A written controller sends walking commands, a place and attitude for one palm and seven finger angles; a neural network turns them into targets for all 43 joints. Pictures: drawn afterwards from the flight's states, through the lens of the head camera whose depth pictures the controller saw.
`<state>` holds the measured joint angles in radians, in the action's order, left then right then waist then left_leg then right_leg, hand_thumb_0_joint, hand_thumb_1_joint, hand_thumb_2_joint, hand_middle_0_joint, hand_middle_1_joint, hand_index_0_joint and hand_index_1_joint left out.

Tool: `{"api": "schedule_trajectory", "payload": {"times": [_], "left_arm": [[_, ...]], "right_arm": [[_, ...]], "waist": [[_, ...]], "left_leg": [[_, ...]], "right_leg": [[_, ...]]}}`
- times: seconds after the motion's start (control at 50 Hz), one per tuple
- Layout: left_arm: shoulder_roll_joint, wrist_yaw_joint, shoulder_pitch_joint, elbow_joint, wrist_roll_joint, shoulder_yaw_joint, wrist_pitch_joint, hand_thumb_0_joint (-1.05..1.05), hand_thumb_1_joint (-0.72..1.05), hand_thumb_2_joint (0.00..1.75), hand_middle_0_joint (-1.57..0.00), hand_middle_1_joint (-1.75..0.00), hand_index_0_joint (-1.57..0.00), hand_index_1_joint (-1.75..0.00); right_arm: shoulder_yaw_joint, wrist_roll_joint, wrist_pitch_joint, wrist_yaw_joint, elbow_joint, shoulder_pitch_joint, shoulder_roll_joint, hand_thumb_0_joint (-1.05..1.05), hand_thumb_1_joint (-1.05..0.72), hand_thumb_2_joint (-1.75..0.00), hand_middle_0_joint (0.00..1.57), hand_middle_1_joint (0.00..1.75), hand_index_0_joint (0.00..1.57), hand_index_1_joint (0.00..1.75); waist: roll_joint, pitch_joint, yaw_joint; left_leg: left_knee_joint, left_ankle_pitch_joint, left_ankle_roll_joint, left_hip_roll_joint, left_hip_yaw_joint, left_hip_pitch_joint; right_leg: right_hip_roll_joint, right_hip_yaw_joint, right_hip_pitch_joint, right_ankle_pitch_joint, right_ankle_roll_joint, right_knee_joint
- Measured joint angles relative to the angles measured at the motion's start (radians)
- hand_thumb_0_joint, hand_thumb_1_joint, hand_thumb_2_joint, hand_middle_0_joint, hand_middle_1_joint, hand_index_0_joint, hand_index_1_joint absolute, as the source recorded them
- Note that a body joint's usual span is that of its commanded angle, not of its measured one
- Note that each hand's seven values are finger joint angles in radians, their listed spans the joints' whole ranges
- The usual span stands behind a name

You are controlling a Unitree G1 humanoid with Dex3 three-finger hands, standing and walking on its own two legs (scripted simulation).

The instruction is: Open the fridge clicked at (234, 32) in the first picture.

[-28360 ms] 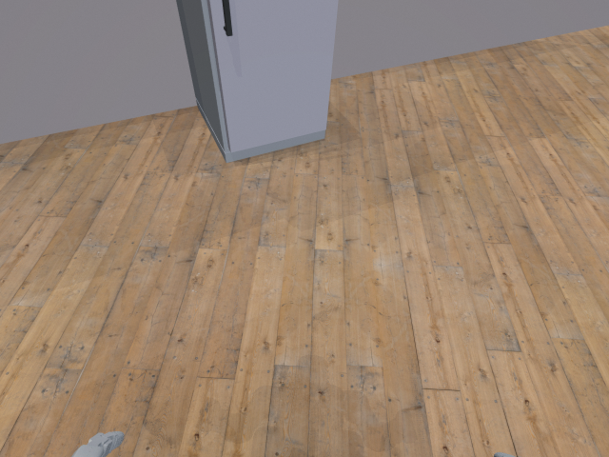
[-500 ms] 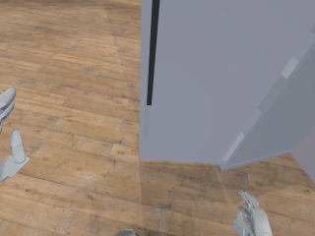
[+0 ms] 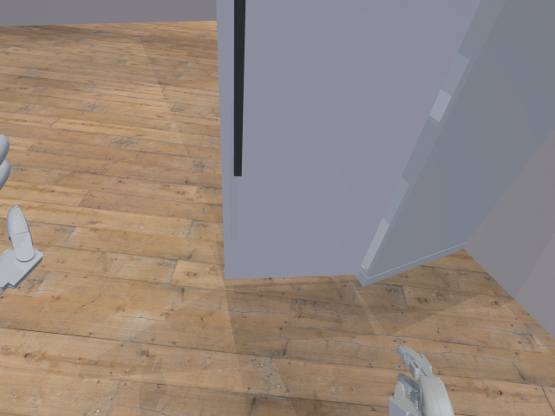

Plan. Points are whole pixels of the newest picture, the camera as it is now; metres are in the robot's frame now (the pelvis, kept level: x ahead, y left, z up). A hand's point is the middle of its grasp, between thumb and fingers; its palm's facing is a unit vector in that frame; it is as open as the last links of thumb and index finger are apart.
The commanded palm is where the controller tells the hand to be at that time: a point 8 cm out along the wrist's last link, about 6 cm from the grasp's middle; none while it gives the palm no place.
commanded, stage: stop stepping back and stand still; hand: left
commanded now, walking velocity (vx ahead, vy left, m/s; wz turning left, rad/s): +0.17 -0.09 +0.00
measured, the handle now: (238, 96) +0.73 +0.13 +0.12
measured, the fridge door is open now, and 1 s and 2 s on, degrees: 72 72 72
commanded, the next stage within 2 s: let the arm hang, fingers relaxed in 1.38 s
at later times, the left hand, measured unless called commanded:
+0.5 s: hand (12, 332) +0.15 +0.25 +0.18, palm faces +0.39 -0.81 -0.43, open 7.5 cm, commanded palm +0.08 +0.30 +0.19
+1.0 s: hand out of the picture +0.17 +0.28 +0.18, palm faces +0.43 -0.80 -0.43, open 7.5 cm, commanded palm +0.11 +0.32 +0.19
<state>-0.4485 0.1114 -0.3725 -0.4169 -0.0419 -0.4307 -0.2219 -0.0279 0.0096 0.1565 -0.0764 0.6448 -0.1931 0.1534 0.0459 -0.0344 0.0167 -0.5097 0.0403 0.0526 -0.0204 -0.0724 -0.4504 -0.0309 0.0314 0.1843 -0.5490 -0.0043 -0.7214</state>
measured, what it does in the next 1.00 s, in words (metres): steps on the spot: left foot, then left foot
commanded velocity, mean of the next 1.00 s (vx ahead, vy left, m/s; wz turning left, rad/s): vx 0.05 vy -0.02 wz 0.00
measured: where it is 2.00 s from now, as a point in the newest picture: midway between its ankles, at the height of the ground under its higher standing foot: outside the picture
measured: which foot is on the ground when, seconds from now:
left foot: down 0.00-0.08, up 0.10-0.28, down 0.30-0.52, up 0.54-0.82, down 0.84-1.00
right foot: down 0.00-1.00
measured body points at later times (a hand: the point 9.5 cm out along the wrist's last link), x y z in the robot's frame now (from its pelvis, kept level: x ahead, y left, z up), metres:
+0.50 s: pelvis -0.06 +0.00 +0.01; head -0.09 +0.02 +0.46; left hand +0.12 +0.29 +0.20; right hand +0.06 -0.21 -0.08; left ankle -0.03 +0.14 -0.72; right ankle -0.04 -0.07 -0.71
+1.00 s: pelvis -0.03 +0.02 +0.01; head -0.03 +0.04 +0.46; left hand +0.15 +0.32 +0.20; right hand +0.14 -0.22 -0.05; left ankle -0.02 +0.13 -0.72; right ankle -0.03 -0.07 -0.72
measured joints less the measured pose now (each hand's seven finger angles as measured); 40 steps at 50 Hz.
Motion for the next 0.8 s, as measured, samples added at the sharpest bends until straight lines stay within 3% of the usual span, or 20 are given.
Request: {"api": "schedule_trajectory", "payload": {"times": [0.06, 0.1, 0.12, 0.16, 0.18, 0.22, 0.26, 0.3, 0.36, 0.42, 0.48, 0.52, 0.58, 0.64, 0.72, 0.8], "left_arm": [[-0.007, 0.002, -0.055, 0.021, -0.010, -0.018, 0.044, 0.02, 0.89, 0.90, -0.21, -0.30, -0.21, -0.30], [-0.015, -0.004, -0.126, -0.017, -0.008, -0.012, 0.058, 0.02, 0.89, 0.90, -0.21, -0.30, -0.21, -0.30], [-0.018, -0.006, -0.172, -0.054, -0.006, -0.008, 0.059, 0.02, 0.89, 0.90, -0.21, -0.30, -0.21, -0.30], [-0.012, -0.009, -0.259, -0.131, -0.002, -0.011, 0.049, 0.02, 0.89, 0.90, -0.21, -0.30, -0.21, -0.30], [-0.005, -0.005, -0.290, -0.156, 0.002, -0.016, 0.036, 0.02, 0.89, 0.90, -0.21, -0.30, -0.21, -0.30], [0.009, 0.014, -0.303, -0.160, 0.015, -0.025, 0.006, 0.02, 0.88, 0.90, -0.21, -0.30, -0.21, -0.30], [0.025, 0.036, -0.239, -0.114, 0.025, -0.017, -0.009, 0.02, 0.88, 0.90, -0.21, -0.30, -0.21, -0.30], [0.049, 0.055, -0.124, -0.045, 0.028, 0.003, -0.005, 0.02, 0.88, 0.90, -0.21, -0.30, -0.21, -0.30], [0.072, 0.072, 0.005, 0.071, 0.029, -0.002, 0.023, 0.02, 0.89, 0.90, -0.21, -0.30, -0.21, -0.30], [0.072, 0.059, -0.019, 0.081, 0.025, -0.006, 0.053, 0.02, 0.89, 0.90, -0.20, -0.30, -0.20, -0.30], [0.057, 0.040, -0.119, -0.008, 0.026, 0.021, 0.053, 0.02, 0.89, 0.90, -0.20, -0.30, -0.20, -0.30], [0.025, 0.033, -0.185, -0.073, 0.036, 0.025, 0.036, 0.02, 0.89, 0.90, -0.20, -0.30, -0.20, -0.30], [0.000, 0.022, -0.196, -0.100, 0.041, 0.031, 0.015, 0.02, 0.89, 0.90, -0.21, -0.30, -0.21, -0.30], [0.015, 0.026, -0.178, -0.044, 0.035, 0.015, -0.005, 0.02, 0.88, 0.90, -0.21, -0.30, -0.21, -0.30], [0.048, 0.042, -0.151, 0.050, 0.024, -0.009, -0.005, 0.01, 0.88, 0.90, -0.21, -0.30, -0.21, -0.30], [0.091, 0.056, -0.098, 0.080, 0.023, 0.026, 0.016, 0.02, 0.89, 0.90, -0.21, -0.30, -0.21, -0.30]], "right_arm": [[0.005, 0.006, -0.011, 0.005, -0.043, -0.029, 0.015, 0.02, -0.90, -0.90, 0.21, 0.30, 0.20, 0.30], [0.019, 0.003, -0.026, 0.011, -0.064, -0.062, 0.032, 0.01, -0.90, -0.90, 0.21, 0.30, 0.20, 0.30], [0.026, 0.002, -0.036, 0.013, -0.057, -0.080, 0.041, 0.01, -0.90, -0.90, 0.21, 0.30, 0.20, 0.30], [0.034, 0.004, -0.051, 0.015, -0.016, -0.112, 0.059, 0.01, -0.90, -0.90, 0.21, 0.30, 0.20, 0.30], [0.035, 0.006, -0.057, 0.013, 0.005, -0.126, 0.065, 0.01, -0.90, -0.90, 0.21, 0.30, 0.20, 0.30], [0.036, 0.009, -0.056, 0.004, 0.030, -0.154, 0.078, 0.02, -0.90, -0.90, 0.20, 0.30, 0.20, 0.30], [0.044, 0.008, -0.035, -0.011, 0.044, -0.174, 0.096, 0.02, -0.90, -0.90, 0.20, 0.30, 0.20, 0.30], [0.056, 0.004, -0.011, -0.028, 0.047, -0.182, 0.122, 0.02, -0.90, -0.90, 0.20, 0.30, 0.20, 0.30], [0.050, -0.002, -0.014, -0.034, 0.070, -0.122, 0.084, 0.02, -0.90, -0.90, 0.20, 0.30, 0.20, 0.30], [0.024, 0.008, -0.002, -0.011, 0.048, -0.095, 0.023, 0.02, -0.90, -0.90, 0.20, 0.30, 0.20, 0.30], [-0.008, 0.011, 0.006, 0.015, 0.012, -0.102, -0.018, 0.02, -0.90, -0.90, 0.20, 0.30, 0.20, 0.30], [-0.020, 0.015, -0.001, 0.023, -0.015, -0.107, -0.030, 0.02, -0.90, -0.90, 0.21, 0.30, 0.20, 0.30], [-0.010, 0.017, -0.030, 0.024, 0.004, -0.083, -0.015, 0.01, -0.90, -0.90, 0.21, 0.30, 0.20, 0.30], [0.001, 0.015, -0.046, 0.020, 0.041, -0.074, 0.022, 0.02, -0.90, -0.90, 0.21, 0.30, 0.20, 0.30], [0.019, 0.006, -0.040, 0.000, 0.045, -0.077, 0.068, 0.02, -0.90, -0.90, 0.21, 0.30, 0.20, 0.30], [0.036, 0.001, -0.015, -0.013, 0.036, -0.079, 0.105, 0.02, -0.90, -0.90, 0.20, 0.30, 0.20, 0.30]], "waist": [[-0.012, 0.011, 0.052], [-0.016, 0.018, 0.075], [-0.002, 0.010, 0.063], [0.033, -0.021, 0.015], [0.048, -0.036, -0.009], [0.055, -0.058, -0.042], [0.028, -0.068, -0.050], [-0.025, -0.065, -0.035], [-0.003, -0.021, -0.015], [-0.001, -0.011, 0.030], [-0.011, -0.016, 0.043], [-0.013, -0.024, 0.036], [-0.023, -0.006, 0.008], [-0.032, -0.013, -0.020], [-0.041, -0.017, -0.036], [-0.049, 0.000, -0.047]], "left_leg": [[0.063, 0.034, -0.041, 0.006, 0.006, 0.012], [-0.039, 0.202, -0.073, 0.018, 0.017, -0.040], [-0.183, 0.265, -0.083, 0.033, 0.024, -0.086], [-0.451, 0.304, -0.090, 0.054, 0.033, -0.145], [-0.500, 0.308, -0.087, 0.048, 0.030, -0.139], [-0.430, 0.315, -0.071, 0.015, 0.022, -0.067], [-0.263, 0.317, -0.054, -0.017, 0.025, 0.039], [-0.106, 0.334, -0.038, -0.040, 0.053, 0.123], [-0.136, 0.266, -0.049, -0.009, 0.044, 0.119], [-0.083, 0.225, -0.052, -0.011, 0.042, 0.149], [-0.050, 0.211, -0.063, -0.031, 0.043, 0.162], [-0.106, 0.272, -0.065, -0.039, 0.037, 0.127], [-0.371, 0.393, -0.058, -0.018, 0.061, 0.020], [-0.512, 0.351, -0.063, -0.001, 0.050, -0.039], [-0.367, 0.296, -0.058, -0.004, 0.013, 0.005], [-0.117, 0.245, -0.039, -0.006, 0.004, 0.124]], "right_leg": [[-0.024, -0.051, 0.030, 0.007, 0.039, 0.086], [-0.018, -0.064, 0.036, 0.110, 0.063, 0.130], [-0.004, -0.058, 0.049, 0.162, 0.065, 0.139], [0.022, -0.032, 0.077, 0.227, 0.069, 0.154], [0.036, -0.028, 0.084, 0.248, 0.065, 0.169], [0.057, -0.043, 0.093, 0.272, 0.044, 0.194], [0.063, -0.077, 0.103, 0.272, 0.026, 0.180], [0.056, -0.117, 0.136, 0.236, 0.009, 0.108], [0.049, -0.066, 0.194, 0.123, -0.001, -0.063], [0.021, -0.072, 0.226, 0.109, -0.002, -0.148], [0.010, -0.114, 0.171, 0.140, 0.002, 0.001], [0.008, -0.124, 0.128, 0.163, 0.030, 0.113], [0.009, -0.139, 0.141, 0.274, 0.090, 0.105], [0.018, -0.137, 0.115, 0.277, 0.090, 0.145], [0.033, -0.130, 0.081, 0.294, 0.076, 0.200], [0.038, -0.143, 0.061, 0.277, 0.062, 0.192]]}}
